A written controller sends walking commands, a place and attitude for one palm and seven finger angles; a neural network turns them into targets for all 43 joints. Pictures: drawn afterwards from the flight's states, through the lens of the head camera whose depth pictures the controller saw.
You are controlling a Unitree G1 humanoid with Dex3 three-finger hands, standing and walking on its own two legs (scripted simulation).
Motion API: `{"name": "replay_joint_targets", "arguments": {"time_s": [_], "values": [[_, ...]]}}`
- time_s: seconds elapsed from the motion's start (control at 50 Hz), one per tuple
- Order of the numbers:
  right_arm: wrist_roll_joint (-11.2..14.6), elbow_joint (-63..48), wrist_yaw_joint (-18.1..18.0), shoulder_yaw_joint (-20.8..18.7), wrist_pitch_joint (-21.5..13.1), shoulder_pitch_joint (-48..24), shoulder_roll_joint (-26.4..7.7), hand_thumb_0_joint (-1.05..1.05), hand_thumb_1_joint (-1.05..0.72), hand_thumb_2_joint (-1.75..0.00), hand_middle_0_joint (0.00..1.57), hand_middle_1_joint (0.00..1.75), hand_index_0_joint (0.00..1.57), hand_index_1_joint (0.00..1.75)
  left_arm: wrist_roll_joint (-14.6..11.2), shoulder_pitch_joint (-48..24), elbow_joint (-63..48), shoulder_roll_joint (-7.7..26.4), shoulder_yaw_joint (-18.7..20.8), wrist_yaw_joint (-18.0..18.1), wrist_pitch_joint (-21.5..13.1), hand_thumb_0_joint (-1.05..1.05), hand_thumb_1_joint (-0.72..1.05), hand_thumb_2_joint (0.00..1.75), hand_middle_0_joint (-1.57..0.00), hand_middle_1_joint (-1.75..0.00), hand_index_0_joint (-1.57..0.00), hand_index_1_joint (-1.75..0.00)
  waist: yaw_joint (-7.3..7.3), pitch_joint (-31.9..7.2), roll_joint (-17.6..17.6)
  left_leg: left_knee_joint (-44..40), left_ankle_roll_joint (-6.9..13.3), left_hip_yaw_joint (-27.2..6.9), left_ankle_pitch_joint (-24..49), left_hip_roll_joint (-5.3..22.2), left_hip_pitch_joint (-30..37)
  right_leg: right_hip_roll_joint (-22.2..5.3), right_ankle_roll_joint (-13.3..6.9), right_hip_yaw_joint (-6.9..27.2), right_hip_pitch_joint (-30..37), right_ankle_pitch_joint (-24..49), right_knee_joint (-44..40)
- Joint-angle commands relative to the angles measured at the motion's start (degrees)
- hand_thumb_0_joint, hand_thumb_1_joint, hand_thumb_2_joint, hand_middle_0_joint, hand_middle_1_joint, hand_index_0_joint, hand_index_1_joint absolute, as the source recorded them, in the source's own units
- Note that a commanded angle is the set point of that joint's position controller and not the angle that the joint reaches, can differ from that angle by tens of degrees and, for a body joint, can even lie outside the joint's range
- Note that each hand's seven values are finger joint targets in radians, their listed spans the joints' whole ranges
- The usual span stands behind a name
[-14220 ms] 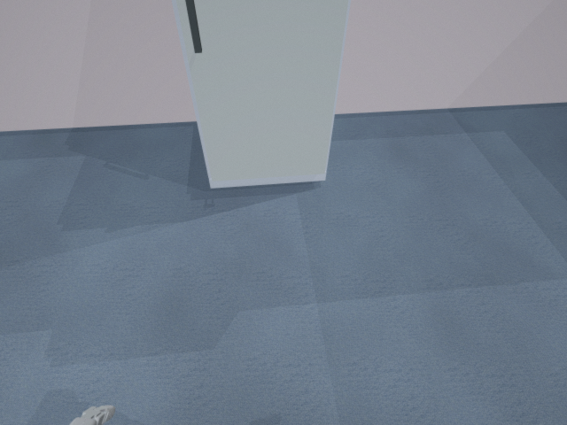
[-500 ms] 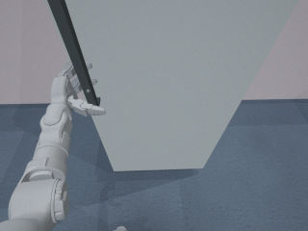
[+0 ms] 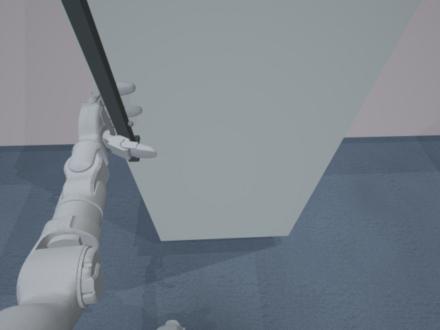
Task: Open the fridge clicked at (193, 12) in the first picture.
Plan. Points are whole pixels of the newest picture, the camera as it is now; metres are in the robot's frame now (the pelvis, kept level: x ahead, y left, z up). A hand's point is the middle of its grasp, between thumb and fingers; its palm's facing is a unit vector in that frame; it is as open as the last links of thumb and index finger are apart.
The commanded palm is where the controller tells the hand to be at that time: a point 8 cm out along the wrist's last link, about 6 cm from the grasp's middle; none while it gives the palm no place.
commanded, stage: slide the fingers in behind the handle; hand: left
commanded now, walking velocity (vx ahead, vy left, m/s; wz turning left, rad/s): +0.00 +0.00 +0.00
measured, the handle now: (105, 65) +0.50 +0.19 +0.21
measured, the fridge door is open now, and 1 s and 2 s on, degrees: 0 0 0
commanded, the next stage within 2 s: grip the handle and tug to test in 0.14 s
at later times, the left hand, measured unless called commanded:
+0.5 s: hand (130, 125) +0.45 +0.16 +0.13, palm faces +0.03 -1.00 +0.00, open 12.4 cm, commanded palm +0.42 +0.21 +0.12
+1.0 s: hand (128, 125) +0.45 +0.16 +0.13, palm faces +0.04 -1.00 +0.01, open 5.5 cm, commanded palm +0.42 +0.21 +0.12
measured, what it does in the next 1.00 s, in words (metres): stands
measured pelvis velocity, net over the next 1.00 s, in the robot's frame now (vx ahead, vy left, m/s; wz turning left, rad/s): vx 0.01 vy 0.00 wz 0.00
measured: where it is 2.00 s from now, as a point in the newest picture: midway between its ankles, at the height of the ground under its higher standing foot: outside the picture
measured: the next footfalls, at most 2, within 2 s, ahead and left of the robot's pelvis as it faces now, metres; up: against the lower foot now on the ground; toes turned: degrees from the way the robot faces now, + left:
none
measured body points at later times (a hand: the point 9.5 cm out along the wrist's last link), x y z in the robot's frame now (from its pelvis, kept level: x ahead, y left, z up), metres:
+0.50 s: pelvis +0.01 +0.00 +0.00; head +0.05 +0.00 +0.45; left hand +0.44 +0.21 +0.13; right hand +0.07 -0.26 -0.12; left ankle +0.05 +0.13 -0.71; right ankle -0.04 -0.11 -0.71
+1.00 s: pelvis +0.01 +0.00 +0.00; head +0.05 +0.00 +0.45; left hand +0.44 +0.22 +0.13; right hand +0.07 -0.26 -0.12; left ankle +0.05 +0.13 -0.71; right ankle -0.04 -0.11 -0.71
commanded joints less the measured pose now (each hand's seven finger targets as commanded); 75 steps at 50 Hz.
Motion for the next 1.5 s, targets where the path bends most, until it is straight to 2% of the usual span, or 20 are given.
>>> {"name": "replay_joint_targets", "arguments": {"time_s": [0.0, 0.02, 0.08, 0.22, 0.28, 0.4, 0.44, 0.56, 0.64, 0.7, 0.72, 0.82, 0.9, 0.96, 1.0, 1.06, 1.22, 1.28, 1.36, 1.48], "values": [[0.06, -5.33, -0.90, -3.13, -1.39, 3.04, -8.74, 0.00, -0.90, -0.90, 0.20, 0.30, 0.20, 0.30, -0.16, -26.71, -11.25, 14.28, 3.35, 0.19, -3.65, 0.00, -0.50, 0.30, -0.30, -1.20, -0.30, -1.20, -0.58, -19.23, -0.54, -2.69, 2.62, -1.91, 10.77, -2.95, 20.45, 1.92, 0.51, 0.94, -2.78, 21.16, -7.17], [0.11, -5.57, -0.71, -3.25, -1.52, 2.91, -8.41, 0.00, -0.90, -0.90, 0.20, 0.30, 0.20, 0.30, -0.16, -27.73, -12.93, 11.75, 1.27, -0.04, -3.95, 0.00, -0.50, 0.30, -0.30, -1.20, -0.30, -1.20, -1.08, -19.95, 0.63, -2.58, 2.59, -1.80, 11.35, -2.95, 21.91, 2.00, 0.57, 0.80, -3.53, 21.32, -7.15], [0.05, -5.73, -0.49, -3.48, -1.48, 3.12, -8.60, 0.00, -0.90, -0.90, 0.20, 0.30, 0.20, 0.30, -0.62, -23.53, -13.73, 13.08, 3.35, -0.02, -4.09, 0.00, -0.50, 0.30, -0.30, -1.20, -0.30, -1.20, 0.26, -21.93, 0.39, -2.26, 2.50, -1.84, 13.44, -2.90, 22.82, 2.17, 0.36, 0.64, -2.15, 23.13, -6.75], [0.36, -5.79, -0.62, -3.45, -1.17, 2.67, -8.48, 0.00, -0.90, -0.90, 0.20, 0.30, 0.20, 0.30, -0.80, -24.32, -15.23, 11.25, 1.34, -0.03, -3.06, 0.00, -0.50, 0.30, -0.30, -1.20, -0.30, -1.20, -0.57, -18.49, 0.48, -2.85, 2.57, -1.74, 11.73, -2.89, 22.09, 2.25, 0.43, 0.56, -3.23, 21.94, -7.59], [0.20, -5.86, -0.67, -3.60, -1.36, 2.60, -8.55, 0.00, -0.90, -0.90, 0.20, 0.30, 0.20, 0.30, -0.69, -24.46, -17.41, 12.23, 2.27, 0.47, -3.76, 0.00, -0.36, 0.36, -0.32, -1.22, -0.32, -1.22, -0.25, -21.15, 0.46, -2.77, 2.56, -1.84, 12.97, -2.95, 23.55, 2.21, 0.41, 0.64, -2.24, 22.78, -7.30], [0.29, -6.40, -0.43, -3.41, -1.23, 1.90, -8.28, 0.00, -0.90, -0.90, 0.20, 0.30, 0.20, 0.30, -0.83, -20.20, -16.68, 10.42, 1.19, 0.22, -2.88, 0.00, -0.08, 0.48, -0.35, -1.26, -0.35, -1.26, 0.21, -18.93, -0.23, -3.01, 2.53, -1.43, 13.22, -3.01, 22.46, 2.21, 0.46, 0.55, -1.68, 23.88, -7.47], [0.42, -6.30, -0.42, -3.37, -1.16, 1.67, -8.27, 0.00, -0.90, -0.90, 0.20, 0.30, 0.20, 0.30, -0.92, -21.89, -16.44, 9.29, -0.08, 0.22, -2.33, 0.00, 0.01, 0.52, -0.35, -1.27, -0.35, -1.27, -0.59, -17.53, -0.07, -3.15, 2.55, -1.47, 11.82, -2.98, 22.33, 2.20, 0.50, 0.53, -2.78, 22.50, -7.97], [0.10, -6.41, -0.46, -3.44, -1.37, 1.86, -8.48, 0.00, -0.90, -0.90, 0.20, 0.30, 0.20, 0.30, -0.73, -20.23, -18.22, 11.32, 1.84, 0.78, -3.30, 0.00, 0.29, 0.64, -0.38, -1.31, -0.38, -1.31, 0.30, -20.09, -0.38, -2.77, 2.61, -1.64, 14.12, -3.14, 23.40, 2.19, 0.27, 0.57, -0.80, 24.27, -7.41], [0.39, -6.40, -0.39, -3.23, -1.20, 0.95, -8.17, 0.00, -0.90, -0.90, 0.20, 0.30, 0.20, 0.30, -0.83, -21.21, -17.29, 8.84, -0.68, 0.11, -2.76, 0.00, 0.48, 0.72, -0.41, -1.34, -0.41, -1.34, -0.50, -17.24, -0.09, -3.17, 2.48, -1.55, 12.15, -3.03, 22.59, 2.09, 0.46, 0.57, -2.47, 23.13, -7.92], [0.39, -6.40, -0.58, -3.35, -1.22, 1.08, -8.35, 0.00, -0.90, -0.90, 0.20, 0.30, 0.20, 0.30, -0.96, -21.59, -17.37, 10.00, 0.39, 0.19, -2.60, 0.00, 0.62, 0.78, -0.42, -1.36, -0.42, -1.36, -0.03, -18.48, 0.56, -3.19, 2.42, -1.67, 12.41, -3.05, 23.06, 2.01, 0.35, 0.64, -2.10, 23.00, -7.81], [0.40, -6.45, -0.49, -3.21, -1.37, 0.95, -8.17, 0.00, -0.90, -0.90, 0.20, 0.30, 0.20, 0.30, -1.00, -23.38, -18.21, 8.13, -1.37, 0.08, -2.66, 0.00, 0.67, 0.80, -0.43, -1.37, -0.43, -1.37, -0.61, -18.72, 0.81, -3.28, 2.41, -1.87, 12.37, -3.08, 23.76, 2.03, 0.37, 0.42, -2.63, 22.58, -7.85], [0.24, -5.93, -0.52, -3.33, -1.36, 1.49, -8.44, 0.00, -0.90, -0.90, 0.20, 0.30, 0.20, 0.30, -0.89, -23.22, -17.39, 10.38, 0.49, 0.23, -2.90, 0.00, 0.90, 0.90, -0.45, -1.40, -0.45, -1.40, -0.33, -18.93, -0.56, -3.05, 2.54, -1.94, 12.75, -3.08, 23.02, 1.98, 0.41, 0.63, -1.94, 23.42, -7.75], [0.29, -6.14, -0.33, -3.36, -1.33, 1.28, -8.30, 0.00, -0.90, -0.90, 0.20, 0.30, 0.20, 0.30, -0.99, -21.82, -17.57, 8.56, -0.84, 0.16, -2.77, 0.00, 0.90, 0.90, -0.45, -1.40, -0.45, -1.40, -0.51, -18.91, -0.03, -3.01, 2.45, -1.93, 13.33, -3.00, 23.73, 2.13, 0.40, 0.33, -2.48, 23.43, -7.70], [0.05, -6.03, -0.48, -3.49, -1.30, 1.72, -8.60, 0.00, -0.90, -0.90, 0.20, 0.30, 0.20, 0.30, -0.90, -21.92, -17.74, 11.06, 1.30, 0.42, -3.12, 0.00, 0.90, 0.90, -0.45, -1.40, -0.45, -1.40, 0.23, -19.51, -0.88, -2.95, 2.59, -1.89, 13.14, -3.16, 22.76, 2.11, 0.25, 0.60, -0.94, 23.55, -7.66], [0.29, -6.17, -0.34, -3.42, -1.37, 1.17, -8.14, 0.00, -0.90, -0.90, 0.20, 0.30, 0.20, 0.30, -0.73, -21.52, -18.06, 8.12, -1.28, 0.14, -3.12, 0.00, 0.90, 0.90, -0.45, -1.40, -0.45, -1.40, -0.21, -19.26, 0.82, -3.10, 2.45, -1.75, 13.40, -3.10, 23.89, 2.06, 0.32, 0.52, -2.07, 23.67, -7.71], [0.15, -5.87, -0.47, -3.41, -1.25, 1.61, -8.55, 0.00, -0.90, -0.90, 0.20, 0.30, 0.20, 0.30, -0.64, -21.76, -17.11, 10.46, 0.46, 0.47, -3.05, 0.00, 0.90, 0.90, -0.45, -1.40, -0.45, -1.40, -0.31, -18.19, -1.02, -3.02, 2.66, -1.91, 12.43, -3.11, 22.74, 2.13, 0.29, 0.56, -1.80, 22.76, -7.97], [0.29, -6.04, -0.36, -3.38, -1.25, 1.41, -8.33, 0.00, -0.90, -0.90, 0.20, 0.30, 0.20, 0.30, -0.97, -22.38, -17.32, 9.73, 0.16, 0.14, -3.04, 0.00, 0.90, 0.90, -0.45, -1.40, -0.45, -1.40, -0.23, -18.47, -0.24, -3.19, 2.58, -1.80, 12.65, -3.12, 23.14, 2.15, 0.38, 0.62, -2.12, 23.19, -7.99], [0.29, -6.62, -0.28, -3.53, -1.33, 1.12, -8.41, 0.00, -0.90, -0.90, 0.20, 0.30, 0.20, 0.30, -1.08, -18.65, -19.02, 10.65, 1.31, -0.07, -3.23, 0.00, 0.90, 0.90, -0.45, -1.40, -0.45, -1.40, 0.80, -20.80, -0.09, -3.25, 2.53, -1.48, 13.96, -3.18, 23.55, 2.03, 0.30, 0.68, -0.12, 24.85, -7.56], [0.24, -7.94, 0.20, -3.61, -1.64, 0.48, -8.15, 0.00, -0.90, -0.90, 0.20, 0.30, 0.20, 0.30, -1.74, -12.34, -23.70, 8.05, -0.09, -0.18, -3.03, 0.00, 0.90, 0.90, -0.45, -1.40, -0.45, -1.40, 1.94, -21.85, 0.58, -3.24, 2.48, -1.34, 16.91, -3.14, 25.15, 2.35, 0.04, 0.17, 1.46, 26.89, -7.21], [0.64, -9.17, 0.26, -3.65, -1.52, -0.81, -8.14, 0.00, -0.90, -0.90, 0.20, 0.30, 0.20, 0.30, -2.30, -4.84, -27.27, 8.92, 1.34, -0.19, -1.05, 0.00, 0.90, 0.90, -0.45, -1.40, -0.45, -1.40, 3.04, -19.44, -1.11, -4.08, 2.60, -0.34, 17.93, -3.12, 23.43, 2.20, 0.35, 0.45, 3.99, 30.46, -7.63]]}}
